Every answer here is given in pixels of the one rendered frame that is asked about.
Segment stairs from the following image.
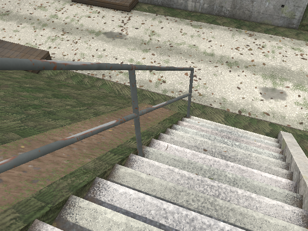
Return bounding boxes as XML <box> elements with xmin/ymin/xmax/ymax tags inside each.
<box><xmin>28</xmin><ymin>115</ymin><xmax>308</xmax><ymax>231</ymax></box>

